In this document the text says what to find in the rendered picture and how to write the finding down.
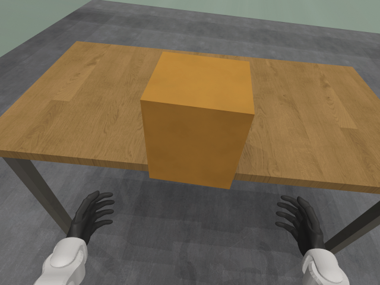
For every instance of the carton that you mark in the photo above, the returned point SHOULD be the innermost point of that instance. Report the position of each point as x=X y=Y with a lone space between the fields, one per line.
x=197 y=112

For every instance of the right robot hand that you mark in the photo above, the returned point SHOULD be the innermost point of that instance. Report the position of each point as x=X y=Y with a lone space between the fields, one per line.
x=306 y=230

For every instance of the robot right forearm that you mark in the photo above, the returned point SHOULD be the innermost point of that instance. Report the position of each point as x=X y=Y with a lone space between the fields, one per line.
x=320 y=267

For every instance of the left robot hand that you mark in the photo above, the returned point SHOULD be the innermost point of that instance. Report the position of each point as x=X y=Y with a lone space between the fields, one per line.
x=83 y=224

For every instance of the robot left forearm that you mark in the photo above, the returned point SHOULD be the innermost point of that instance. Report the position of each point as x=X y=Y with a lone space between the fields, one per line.
x=66 y=265

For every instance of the table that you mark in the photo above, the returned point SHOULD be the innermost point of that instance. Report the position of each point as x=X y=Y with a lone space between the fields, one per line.
x=315 y=125

